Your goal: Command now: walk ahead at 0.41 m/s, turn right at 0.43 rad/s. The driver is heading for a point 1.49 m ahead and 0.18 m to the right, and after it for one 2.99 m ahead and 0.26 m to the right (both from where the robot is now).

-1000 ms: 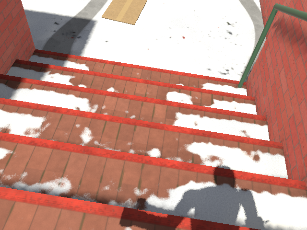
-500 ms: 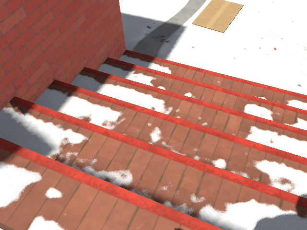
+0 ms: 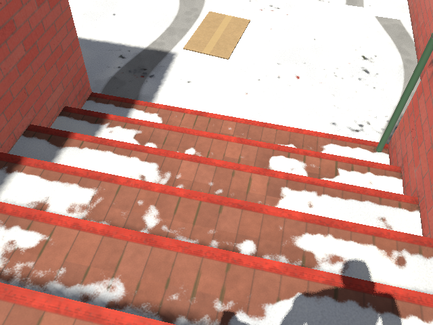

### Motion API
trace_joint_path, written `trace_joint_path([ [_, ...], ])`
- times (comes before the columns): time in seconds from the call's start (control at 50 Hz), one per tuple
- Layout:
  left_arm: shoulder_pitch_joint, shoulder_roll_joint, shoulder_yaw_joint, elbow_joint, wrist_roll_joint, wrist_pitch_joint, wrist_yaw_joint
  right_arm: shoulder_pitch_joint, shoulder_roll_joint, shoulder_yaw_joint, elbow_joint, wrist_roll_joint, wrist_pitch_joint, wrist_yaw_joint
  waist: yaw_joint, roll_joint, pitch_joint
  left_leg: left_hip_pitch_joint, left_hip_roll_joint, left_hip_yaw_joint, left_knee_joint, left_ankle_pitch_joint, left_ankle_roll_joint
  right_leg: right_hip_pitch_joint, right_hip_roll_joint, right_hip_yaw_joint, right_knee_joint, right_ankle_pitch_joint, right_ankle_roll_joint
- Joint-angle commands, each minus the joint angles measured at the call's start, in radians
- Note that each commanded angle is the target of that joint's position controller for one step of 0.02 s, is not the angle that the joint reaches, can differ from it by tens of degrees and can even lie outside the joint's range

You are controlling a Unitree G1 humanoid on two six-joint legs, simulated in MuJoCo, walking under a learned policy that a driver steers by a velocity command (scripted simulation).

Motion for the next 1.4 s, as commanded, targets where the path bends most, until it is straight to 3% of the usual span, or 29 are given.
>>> trace_joint_path([
  [0.02,-0.191,0.002,-0.018,-0.144,0.006,-0.014,-0.019,-0.02,-0.168,-0.037,-0.043,0.01,-0.014,-0.001,-0.026,0.147,0.13,-0.11,0.246,-0.048,-0.116,0.226,0.153,-0.044,-0.018,-0.055,-0.108,0.07,-0.004],
  [0.1,-0.204,0.035,-0.006,-0.192,0.002,-0.022,-0.045,-0.008,-0.202,-0.047,-0.026,0.02,0.003,-0.002,0.009,0.135,0.119,-0.049,0.276,0.021,-0.029,0.487,0.124,0.036,0.018,-0.107,-0.198,0.0,-0.074],
  [0.16,0.173,0.151,0.066,-0.112,-0.001,-0.008,-0.024,-0.022,-0.223,-0.047,-0.044,0.01,0.021,-0.022,0.211,0.143,-0.124,-0.197,0.207,0.105,0.474,0.927,0.055,0.594,0.144,-0.146,-0.198,0.004,-0.142],
  [0.18,0.287,0.258,0.097,-0.096,-0.009,0.005,0.004,0.002,-0.166,-0.028,-0.083,-0.008,0.013,-0.023,0.229,-0.06,-0.234,-0.472,0.127,0.114,0.856,0.486,-0.002,0.87,-0.068,0.214,-0.277,-0.11,-0.235],
  [0.2,0.224,0.29,0.082,-0.135,-0.013,-0.005,0.001,0.057,-0.071,0.007,-0.122,-0.008,-0.023,-0.01,0.13,-0.235,-0.409,-0.706,-0.063,-0.08,1.167,-0.245,-0.028,1.016,-0.271,0.796,-0.513,-0.37,-0.4],
  [0.22,0.218,0.196,0.055,-0.138,-0.004,-0.014,-0.005,-0.05,-0.178,-0.02,-0.138,0.029,-0.052,0.0,0.185,-0.112,-0.363,-0.801,-0.008,-0.21,1.224,-0.201,-0.007,0.966,-0.281,0.78,-0.596,-0.39,-0.347],
  [0.24,0.203,0.158,0.044,-0.122,0.009,-0.023,-0.005,-0.098,-0.191,-0.023,-0.155,0.054,-0.063,0.003,0.166,-0.081,-0.219,-0.835,0.027,-0.184,1.205,-0.143,0.016,0.835,-0.25,0.634,-0.585,-0.322,-0.302],
  [0.26,0.134,0.147,0.039,-0.134,0.017,-0.03,-0.007,-0.116,-0.177,-0.02,-0.165,0.036,-0.066,-0.008,0.12,0.02,-0.123,-0.804,0.072,-0.182,1.119,-0.061,0.023,0.67,-0.207,0.518,-0.579,-0.188,-0.275],
  [0.3,0.034,0.11,0.028,-0.168,0.046,-0.037,-0.004,-0.086,-0.185,-0.031,-0.161,0.007,-0.04,-0.019,0.046,-0.022,-0.073,-0.69,0.125,-0.191,1.011,0.046,0.024,0.468,-0.117,0.364,-0.595,-0.02,-0.259],
  [0.4,0.076,0.127,0.036,-0.152,0.029,-0.041,0.028,-0.198,-0.145,-0.024,-0.218,-0.025,-0.001,-0.029,0.053,-0.004,-0.012,-0.685,0.097,-0.162,0.726,0.173,-0.035,0.332,-0.064,0.279,-0.638,0.095,-0.278],
  [0.48,0.128,0.136,0.04,-0.135,0.051,-0.019,0.053,-0.17,-0.137,-0.018,-0.187,-0.029,-0.026,0.004,0.055,-0.018,-0.125,-0.623,0.055,-0.15,0.742,0.452,-0.027,0.365,-0.045,0.244,-0.482,0.328,-0.252],
  [0.56,0.356,0.109,0.028,-0.063,0.009,-0.027,0.056,-0.372,-0.193,-0.039,-0.268,0.032,-0.042,0.045,0.137,-0.025,-0.004,-1.185,0.114,-0.274,0.7,0.283,0.034,0.783,-0.152,0.482,-0.403,0.003,-0.284],
  [0.62,0.408,0.118,0.03,-0.038,0.02,-0.028,0.071,-0.433,-0.167,-0.031,-0.288,0.023,-0.059,0.07,0.163,-0.066,0.043,-1.331,0.124,-0.272,0.651,0.293,0.053,0.857,-0.175,0.488,-0.364,0.025,-0.269],
  [0.7,0.244,0.119,0.002,-0.068,0.032,-0.024,0.104,-0.345,-0.103,-0.006,-0.245,-0.028,-0.072,0.109,0.118,-0.003,0.028,-0.637,0.024,-0.141,0.443,0.981,0.076,0.197,-0.012,0.203,-0.274,-0.186,-0.187],
  [0.82,0.335,0.089,-0.013,-0.011,-0.001,-0.006,0.095,-0.342,-0.097,0.006,-0.265,0.009,-0.029,0.092,0.182,0.006,0.071,-0.714,0.056,-0.171,0.116,0.84,0.04,0.555,-0.041,0.155,0.017,0.02,-0.131],
  [0.86,0.264,0.095,-0.018,0.023,0.013,0.007,0.086,-0.029,-0.147,-0.026,-0.17,0.019,-0.018,0.084,0.019,-0.048,-0.067,-0.377,0.053,-0.125,0.193,0.746,0.073,0.485,-0.055,0.119,0.346,0.288,-0.116],
  [0.88,0.214,0.088,-0.02,0.029,0.012,-0.014,0.066,0.173,-0.165,-0.041,-0.099,0.012,-0.019,0.077,-0.097,0.034,-0.131,-0.097,0.037,-0.091,0.11,0.843,0.11,0.368,0.018,0.034,0.657,0.326,-0.073],
  [0.9,0.322,-0.001,-0.029,0.032,0.035,-0.033,0.048,0.319,-0.201,-0.034,-0.013,0.003,-0.012,0.079,-0.064,0.321,-0.184,0.313,0.155,-0.211,0.374,1.141,0.182,-0.051,0.129,-0.04,1.194,-0.627,0.002],
  [0.92,0.468,0.006,-0.046,0.0,0.017,-0.069,0.04,0.302,-0.233,-0.031,-0.036,-0.011,0.01,0.073,0.007,0.426,-0.33,0.539,0.236,-0.416,0.573,1.251,0.302,-0.291,0.113,0.076,1.346,-0.8,0.063],
  [0.96,0.306,0.069,-0.043,-0.077,0.017,-0.079,0.049,0.208,-0.204,-0.034,-0.064,0.017,0.05,0.056,-0.024,0.124,-0.339,0.39,0.287,-0.581,0.373,0.916,0.378,-0.375,0.03,0.06,1.209,-0.709,0.112],
  [0.98,0.196,0.059,-0.045,-0.135,-0.034,-0.082,0.069,0.105,-0.294,-0.064,-0.065,0.019,0.044,0.045,0.028,0.068,-0.233,0.17,0.358,-0.853,0.195,0.283,0.419,-0.449,0.009,0.062,1.067,-0.474,0.075],
  [1.02,0.082,0.129,-0.02,-0.154,-0.016,-0.059,0.11,-0.055,-0.176,-0.018,-0.12,-0.008,-0.011,0.047,0.104,-0.019,-0.048,-0.25,0.35,-0.89,0.132,0.169,0.365,-0.332,-0.051,0.145,0.798,-0.25,0.018],
  [1.06,0.063,0.088,-0.018,-0.161,0.053,-0.057,0.115,-0.143,-0.137,-0.007,-0.141,0.011,-0.024,0.03,0.158,-0.001,0.057,-0.576,0.133,-0.578,0.117,0.287,0.293,-0.115,-0.058,0.12,0.345,-0.096,0.04],
  [1.1,0.028,-0.012,-0.04,-0.172,0.091,-0.058,0.1,-0.096,-0.129,-0.008,-0.113,-0.004,0.005,-0.018,0.129,0.131,-0.058,-0.622,0.035,-0.406,0.163,0.657,0.278,0.14,0.003,0.022,0.164,0.13,0.082],
  [1.14,0.174,0.009,-0.027,-0.105,0.049,-0.056,0.066,-0.059,-0.134,-0.012,-0.119,-0.019,0.024,-0.023,0.158,0.164,-0.166,-0.561,0.054,-0.398,0.266,0.819,0.283,0.243,0.044,0.012,0.263,0.3,0.078],
  [1.2,-0.101,0.042,-0.008,-0.191,0.046,-0.079,0.028,0.174,-0.087,-0.02,-0.069,0.047,0.025,-0.037,0.023,0.072,-0.064,-0.084,0.092,-0.651,0.389,0.337,0.295,-0.363,0.0,0.188,0.043,0.279,0.012],
  [1.24,-0.212,0.002,-0.017,-0.234,0.072,-0.101,0.007,0.137,-0.059,-0.014,-0.069,0.054,0.041,-0.069,0.013,0.068,0.003,-0.336,-0.015,-0.552,0.425,0.071,0.25,-0.111,0.043,0.148,-0.242,0.58,-0.001],
  [1.32,-0.179,-0.032,-0.015,-0.256,0.044,-0.087,-0.001,0.059,-0.058,-0.007,-0.098,0.032,0.066,-0.07,0.016,0.134,0.024,-0.517,-0.08,-0.539,0.535,-0.009,0.234,0.182,0.074,0.128,-0.34,0.59,0.027],
  [1.4,-0.106,0.001,0.012,-0.22,0.02,-0.085,-0.005,0.094,-0.061,-0.008,-0.083,0.046,0.099,-0.106,-0.02,0.094,0.047,-0.311,-0.079,-0.599,0.779,0.007,0.205,0.209,-0.048,0.215,-0.606,0.629,-0.006],
])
